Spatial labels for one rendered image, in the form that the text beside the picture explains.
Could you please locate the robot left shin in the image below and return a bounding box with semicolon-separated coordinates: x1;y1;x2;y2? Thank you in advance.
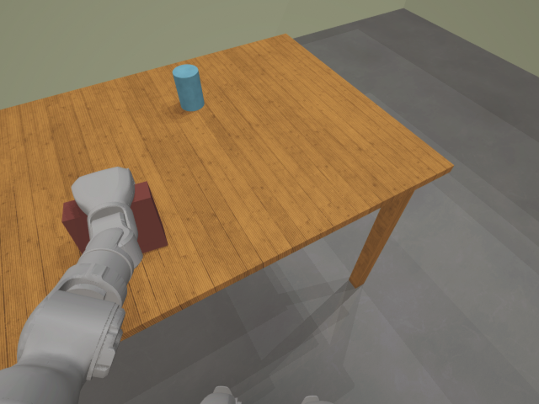
213;386;232;395

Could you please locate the sponge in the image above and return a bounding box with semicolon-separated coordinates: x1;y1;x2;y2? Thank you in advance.
61;181;168;254

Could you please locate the left robot hand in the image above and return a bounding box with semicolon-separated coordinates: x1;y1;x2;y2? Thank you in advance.
71;167;135;215

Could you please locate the robot left forearm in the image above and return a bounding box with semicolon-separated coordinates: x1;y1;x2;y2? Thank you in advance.
17;202;143;363

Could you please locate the table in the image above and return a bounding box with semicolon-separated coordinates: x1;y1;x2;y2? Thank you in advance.
0;34;454;370

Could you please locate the robot left upper arm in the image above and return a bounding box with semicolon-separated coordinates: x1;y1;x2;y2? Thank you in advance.
0;290;125;404

